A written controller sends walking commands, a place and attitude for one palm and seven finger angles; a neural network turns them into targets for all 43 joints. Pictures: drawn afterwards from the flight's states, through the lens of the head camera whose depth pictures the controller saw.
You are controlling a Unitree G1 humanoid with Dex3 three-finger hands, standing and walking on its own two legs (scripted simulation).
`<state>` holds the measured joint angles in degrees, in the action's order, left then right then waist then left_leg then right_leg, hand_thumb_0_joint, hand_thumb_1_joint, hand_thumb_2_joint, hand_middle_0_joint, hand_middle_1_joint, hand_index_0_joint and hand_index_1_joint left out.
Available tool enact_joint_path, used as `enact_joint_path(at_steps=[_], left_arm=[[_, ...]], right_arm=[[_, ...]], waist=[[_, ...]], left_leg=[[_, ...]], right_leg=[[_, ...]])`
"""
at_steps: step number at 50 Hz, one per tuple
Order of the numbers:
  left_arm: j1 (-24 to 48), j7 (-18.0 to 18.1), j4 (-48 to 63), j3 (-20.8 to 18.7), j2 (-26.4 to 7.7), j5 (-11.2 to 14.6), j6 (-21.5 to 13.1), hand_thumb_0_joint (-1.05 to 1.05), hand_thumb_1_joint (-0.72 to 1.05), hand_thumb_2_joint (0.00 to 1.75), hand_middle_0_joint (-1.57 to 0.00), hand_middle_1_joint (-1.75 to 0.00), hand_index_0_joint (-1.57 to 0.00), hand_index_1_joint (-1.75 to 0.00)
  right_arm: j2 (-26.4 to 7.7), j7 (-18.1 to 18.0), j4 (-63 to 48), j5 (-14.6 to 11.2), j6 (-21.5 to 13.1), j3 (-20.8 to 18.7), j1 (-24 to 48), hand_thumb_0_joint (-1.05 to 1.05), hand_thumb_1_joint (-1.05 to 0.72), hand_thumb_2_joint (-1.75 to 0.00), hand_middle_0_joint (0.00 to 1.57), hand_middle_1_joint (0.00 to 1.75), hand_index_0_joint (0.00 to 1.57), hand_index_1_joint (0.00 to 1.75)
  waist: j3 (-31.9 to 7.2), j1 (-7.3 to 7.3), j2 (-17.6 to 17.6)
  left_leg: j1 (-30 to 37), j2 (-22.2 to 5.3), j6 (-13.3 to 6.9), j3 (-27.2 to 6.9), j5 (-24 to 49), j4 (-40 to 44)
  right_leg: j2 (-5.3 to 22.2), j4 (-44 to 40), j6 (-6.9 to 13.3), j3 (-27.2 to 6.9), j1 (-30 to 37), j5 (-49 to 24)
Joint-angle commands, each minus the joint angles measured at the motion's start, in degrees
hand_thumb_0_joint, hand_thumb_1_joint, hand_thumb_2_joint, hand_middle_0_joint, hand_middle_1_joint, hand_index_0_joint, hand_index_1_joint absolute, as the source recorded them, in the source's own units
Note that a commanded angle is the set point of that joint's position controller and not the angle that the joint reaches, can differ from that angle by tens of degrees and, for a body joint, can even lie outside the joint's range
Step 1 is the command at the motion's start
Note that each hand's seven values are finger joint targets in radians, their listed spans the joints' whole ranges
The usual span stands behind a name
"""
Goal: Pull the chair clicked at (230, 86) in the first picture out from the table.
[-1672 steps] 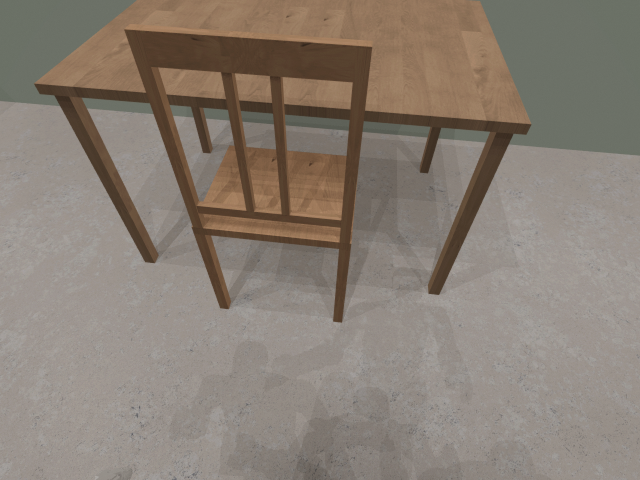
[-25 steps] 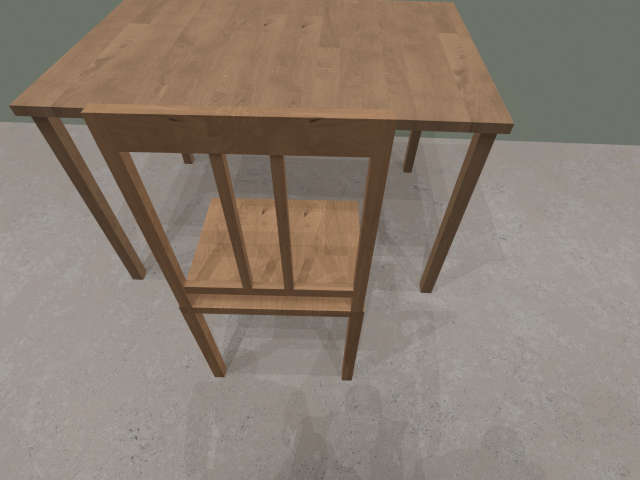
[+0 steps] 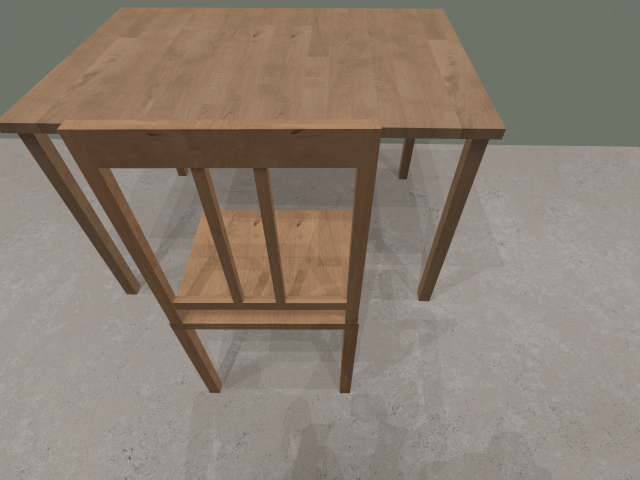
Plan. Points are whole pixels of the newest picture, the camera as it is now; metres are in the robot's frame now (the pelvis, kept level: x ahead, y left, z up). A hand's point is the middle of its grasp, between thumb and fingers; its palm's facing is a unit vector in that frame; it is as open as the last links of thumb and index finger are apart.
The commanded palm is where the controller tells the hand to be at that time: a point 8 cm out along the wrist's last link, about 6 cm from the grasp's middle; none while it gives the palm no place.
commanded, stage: come to a stop and stand still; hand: left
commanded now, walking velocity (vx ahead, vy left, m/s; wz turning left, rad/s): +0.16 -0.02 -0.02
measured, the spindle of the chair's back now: (222, 244) +0.51 +0.21 -0.06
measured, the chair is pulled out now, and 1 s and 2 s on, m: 0.19 0.19 0.19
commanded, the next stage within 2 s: look again from close up in 1.38 s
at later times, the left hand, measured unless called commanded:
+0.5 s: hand out of the picture +0.04 +0.18 -0.17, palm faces +0.05 -0.97 -0.25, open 7.4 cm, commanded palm none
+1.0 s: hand out of the picture -0.02 +0.22 -0.18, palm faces +0.03 -0.98 -0.17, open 7.4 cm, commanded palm none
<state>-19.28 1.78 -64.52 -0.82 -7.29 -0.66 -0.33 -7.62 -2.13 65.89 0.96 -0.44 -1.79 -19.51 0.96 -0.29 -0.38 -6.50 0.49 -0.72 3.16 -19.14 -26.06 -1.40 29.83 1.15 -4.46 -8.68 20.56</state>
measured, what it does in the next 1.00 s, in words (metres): shifts its weight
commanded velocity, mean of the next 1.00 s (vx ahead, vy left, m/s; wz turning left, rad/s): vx -0.03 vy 0.00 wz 0.00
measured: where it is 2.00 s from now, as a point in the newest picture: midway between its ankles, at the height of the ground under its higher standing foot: outside the picture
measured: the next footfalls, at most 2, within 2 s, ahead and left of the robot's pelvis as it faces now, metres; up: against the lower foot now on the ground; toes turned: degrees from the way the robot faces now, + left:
none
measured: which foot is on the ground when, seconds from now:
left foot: down 0.00-1.00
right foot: down 0.00-1.00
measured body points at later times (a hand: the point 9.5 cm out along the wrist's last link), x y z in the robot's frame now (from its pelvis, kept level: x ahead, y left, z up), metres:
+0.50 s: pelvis +0.03 -0.01 +0.00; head +0.08 -0.02 +0.45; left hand +0.04 +0.23 -0.15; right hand +0.02 -0.22 -0.16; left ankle -0.05 +0.11 -0.73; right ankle -0.04 -0.11 -0.74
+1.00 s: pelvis -0.03 +0.05 +0.00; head -0.03 +0.07 +0.45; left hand -0.02 +0.27 -0.16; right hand +0.03 -0.18 -0.14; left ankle +0.02 +0.10 -0.74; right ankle -0.04 -0.10 -0.74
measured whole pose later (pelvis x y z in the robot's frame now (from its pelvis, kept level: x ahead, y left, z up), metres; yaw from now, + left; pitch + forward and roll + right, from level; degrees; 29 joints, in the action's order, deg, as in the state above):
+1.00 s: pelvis -0.03 +0.05 +0.00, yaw +0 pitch -2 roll -1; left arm -18.7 2.3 -57.5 0.9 -9.9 -1.1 0.3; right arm -9.3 -0.6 55.8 1.0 0.3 -0.2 -13.6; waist 1.5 0.6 1.3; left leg -15.9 3.8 -5.9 3.9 -10.7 -27.7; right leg 1.4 27.7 -0.8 -0.9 -9.7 16.7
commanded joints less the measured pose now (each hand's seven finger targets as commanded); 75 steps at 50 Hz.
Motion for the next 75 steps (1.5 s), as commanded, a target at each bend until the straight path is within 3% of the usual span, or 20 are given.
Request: enact_joint_path(at_steps=[1, 5, 7, 8, 10, 11, 13, 15, 18, 20, 26, 27, 28, 29, 31, 33, 35, 37, 56, 75], left_arm=[[-6.2, 0.2, 1.1, -1.3, -6.2, -0.1, -1.3, 0.00, 0.90, 0.90, -0.20, -0.30, -0.20, -0.30], [-10.5, 1.1, 0.0, -2.5, -8.2, 0.0, -1.6, 0.00, 0.90, 0.90, -0.20, -0.30, -0.20, -0.30], [-8.7, 1.7, 0.7, -2.4, -7.2, -0.1, -1.6, 0.00, 0.90, 0.90, -0.20, -0.30, -0.20, -0.30], [-6.5, 1.8, 1.5, -2.2, -7.0, 0.2, -1.5, 0.00, 0.90, 0.90, -0.20, -0.30, -0.20, -0.30], [-4.4, 1.8, 3.6, -1.8, -5.6, 0.8, -1.7, 0.00, 0.90, 0.90, -0.20, -0.30, -0.20, -0.30], [-3.2, 1.9, 4.1, -1.7, -5.0, 0.9, -1.5, 0.00, 0.90, 0.90, -0.20, -0.30, -0.20, -0.30], [-1.7, 1.9, 4.4, -1.3, -3.4, 0.6, -0.7, 0.00, 0.90, 0.90, -0.20, -0.30, -0.20, -0.30], [-1.3, 1.3, 4.1, -1.5, -4.1, 0.5, -0.1, 0.00, 0.90, 0.90, -0.20, -0.30, -0.20, -0.30], [-5.3, 1.6, 2.7, -2.0, -7.0, 0.4, -0.6, 0.00, 0.90, 0.90, -0.20, -0.30, -0.20, -0.30], [-4.6, 1.8, 3.0, -1.7, -7.8, 0.5, -0.7, 0.00, 0.90, 0.90, -0.20, -0.30, -0.20, -0.30], [-2.4, 2.4, 5.2, -1.7, -8.4, 0.5, -1.0, 0.00, 0.90, 0.90, -0.20, -0.30, -0.20, -0.30], [-5.6, 4.0, 4.5, -2.5, -11.7, -0.4, -2.4, 0.00, 0.90, 0.90, -0.20, -0.30, -0.20, -0.30], [-6.8, 3.9, 6.4, -3.1, -13.2, -1.5, -2.7, 0.00, 0.90, 0.90, -0.20, -0.30, -0.20, -0.30], [-6.7, 3.5, 7.2, -2.2, -12.2, -1.2, -2.9, 0.00, 0.90, 0.90, -0.20, -0.30, -0.20, -0.30], [-3.0, 2.8, 9.1, -0.7, -11.0, -0.9, -2.3, 0.00, 0.90, 0.90, -0.20, -0.30, -0.20, -0.30], [2.1, 2.2, 10.7, -0.6, -11.5, 0.2, -1.7, 0.00, 0.90, 0.90, -0.20, -0.30, -0.20, -0.30], [2.3, 1.7, 11.1, -0.2, -9.4, 0.5, -0.3, 0.00, 0.90, 0.90, -0.20, -0.30, -0.20, -0.30], [0.2, 1.6, 10.8, 0.1, -8.0, -0.5, 0.4, 0.00, 0.90, 0.90, -0.20, -0.30, -0.20, -0.30], [-7.9, 0.6, 5.9, 1.1, -6.8, -0.9, 0.1, 0.00, 0.90, 0.90, -0.20, -0.30, -0.20, -0.30], [-10.8, 1.1, 1.1, 1.6, -4.8, -0.7, -0.8, 0.00, 0.90, 0.90, -0.20, -0.30, -0.20, -0.30]], right_arm=[[-4.8, -0.2, -1.9, -0.2, -1.1, -0.8, -3.3, 0.00, -0.90, -0.90, 0.20, 0.30, 0.20, 0.30], [-3.6, -0.5, -3.1, -0.2, -1.0, -0.9, -1.2, 0.00, -0.90, -0.90, 0.20, 0.30, 0.20, 0.30], [-3.2, -0.9, -2.9, -0.5, -1.0, -0.7, -1.9, 0.00, -0.90, -0.90, 0.20, 0.30, 0.20, 0.30], [-2.9, -1.1, -1.8, -0.5, -1.0, -0.7, -4.6, 0.00, -0.90, -0.90, 0.20, 0.30, 0.20, 0.30], [-5.7, -1.9, 0.1, 0.0, -1.5, -1.2, -10.4, 0.00, -0.90, -0.90, 0.20, 0.30, 0.20, 0.30], [-5.7, -2.3, 0.5, -0.3, -1.3, -1.2, -11.4, 0.00, -0.90, -0.90, 0.20, 0.30, 0.20, 0.30], [-5.3, -2.4, 0.5, -0.3, -0.9, -0.7, -8.0, 0.00, -0.90, -0.90, 0.20, 0.30, 0.20, 0.30], [-5.2, -2.3, -0.7, -0.3, -0.6, -0.6, -5.6, 0.00, -0.90, -0.90, 0.20, 0.30, 0.20, 0.30], [-4.7, -2.2, -3.1, -1.0, 0.1, -0.8, -3.0, 0.00, -0.90, -0.90, 0.20, 0.30, 0.20, 0.30], [-4.1, -1.8, -3.8, -0.9, 0.5, -0.8, -2.0, 0.00, -0.90, -0.90, 0.20, 0.30, 0.20, 0.30], [-6.0, -1.6, -4.5, -0.8, 0.1, -1.1, -2.3, 0.00, -0.90, -0.90, 0.20, 0.30, 0.20, 0.30], [-9.7, -0.3, -10.3, -1.6, -0.2, -1.9, 5.1, 0.00, -0.90, -0.90, 0.20, 0.30, 0.20, 0.30], [-7.6, 0.2, -14.1, -1.2, -0.6, -1.0, 7.4, 0.00, -0.90, -0.90, 0.20, 0.30, 0.20, 0.30], [-4.2, 0.1, -13.6, -0.9, -0.9, -0.6, 6.8, 0.00, -0.90, -0.90, 0.20, 0.30, 0.20, 0.30], [-3.4, 0.6, -13.0, -1.0, -0.6, -0.2, 6.5, 0.00, -0.90, -0.90, 0.20, 0.30, 0.20, 0.30], [-4.3, 0.8, -10.8, -0.6, -0.4, -0.5, 0.1, 0.00, -0.90, -0.90, 0.20, 0.30, 0.20, 0.30], [-8.2, 0.7, -11.7, -0.2, -0.2, -0.7, 2.1, 0.00, -0.90, -0.90, 0.20, 0.30, 0.20, 0.30], [-9.4, 1.1, -13.8, 0.3, 0.5, -0.2, 6.3, 0.00, -0.90, -0.90, 0.20, 0.30, 0.20, 0.30], [-10.5, 1.6, -10.1, -0.5, 0.0, 0.1, 4.0, 0.00, -0.90, -0.90, 0.20, 0.30, 0.20, 0.30], [-7.8, 1.1, -3.5, -1.0, -0.6, 0.9, 1.1, 0.00, -0.90, -0.90, 0.20, 0.30, 0.20, 0.30]], waist=[[4.3, 0.61, 3.8], [4.5, 2.01, 11.0], [3.6, 0.55, 7.1], [3.9, -1.53, 3.5], [-0.8, -3.25, -5.8], [-1.8, -3.16, -9.1], [2.4, -1.41, -10.5], [5.6, -0.69, -7.9], [3.7, 0.14, 1.2], [1.7, -0.12, 3.0], [-6.9, -0.55, 3.0], [-3.5, 2.28, 14.4], [-3.0, 3.22, 13.8], [-8.0, 2.29, 11.9], [-7.2, 0.42, 7.1], [-9.2, -3.11, 4.0], [-4.3, -1.29, -4.4], [7.7, 0.59, -3.3], [4.2, 1.23, -1.6], [4.4, 0.88, 1.3]], left_leg=[[-3.0, -4.3, -3.1, -2.8, 8.7, -1.3], [-14.0, -1.3, -0.7, 0.9, -2.4, -10.4], [-10.5, -2.2, -0.5, -0.6, -0.5, -4.7], [-3.8, -2.6, -0.8, 0.0, 11.2, 1.1], [10.1, -7.7, -2.8, -3.4, 48.3, -3.0], [14.3, -10.6, -3.9, -4.9, 61.1, -2.5], [13.7, -13.8, -4.7, -6.4, 70.2, -1.1], [9.3, -11.0, -3.4, -5.3, 60.1, -0.5], [0.8, -5.9, -0.5, -3.0, 34.3, -1.1], [-0.7, -5.3, 0.0, -2.5, 24.0, 1.4], [5.8, -6.3, -0.1, -1.6, 36.3, -0.1], [-7.6, -5.3, 1.3, 2.0, 19.6, -17.4], [-21.7, 0.7, 1.3, 1.0, -3.0, -20.9], [-23.0, -0.3, -0.4, -1.5, -8.5, -19.0], [-16.2, 0.7, 0.1, 0.4, -4.6, -10.7], [-2.0, 0.8, 0.0, 0.4, 12.4, -2.0], [-1.6, -7.5, -2.6, -8.2, 18.9, -0.2], [-13.8, -8.4, -3.7, -11.3, -0.8, 5.0], [-11.7, -7.5, -3.2, -15.0, -13.3, 15.5], [-7.5, -6.3, -2.2, -13.2, -4.1, 14.4]], right_leg=[[5.2, -4.8, 4.0, -4.8, -2.4, -18.8], [11.8, -5.6, 8.1, -12.4, 8.2, -41.5], [11.7, -1.6, 7.9, -10.4, 8.2, -58.3], [9.1, 1.3, 5.6, -6.6, 3.6, -61.8], [3.4, 9.0, 2.3, -0.2, -4.7, -47.6], [2.4, 9.4, 1.7, 1.7, -8.1, -29.8], [1.4, 4.8, 1.0, 3.0, -11.6, -2.7], [2.0, -1.9, 0.8, 3.9, -8.0, -7.7], [7.3, -4.4, 2.2, -0.5, 2.1, -47.9], [9.7, -4.1, 2.0, -2.6, 4.6, -55.2], [8.6, -2.4, 1.1, -0.6, 6.2, -56.6], [10.7, -5.0, -4.5, -2.5, 5.6, -71.2], [15.0, -0.8, -1.2, -6.2, 19.5, -90.0], [17.6, 1.9, 0.7, -7.6, 22.0, -93.9], [14.0, 2.9, 4.6, -2.7, 14.7, -78.9], [10.3, 5.0, 3.5, -0.9, 4.5, -54.3], [5.8, 0.5, 0.8, 0.6, -5.2, -15.8], [4.0, -7.0, 1.0, 0.1, -7.2, 3.5], [4.5, -5.2, 0.1, 3.2, -5.2, 0.3], [6.1, -8.5, 0.0, 1.4, -6.0, -3.9]])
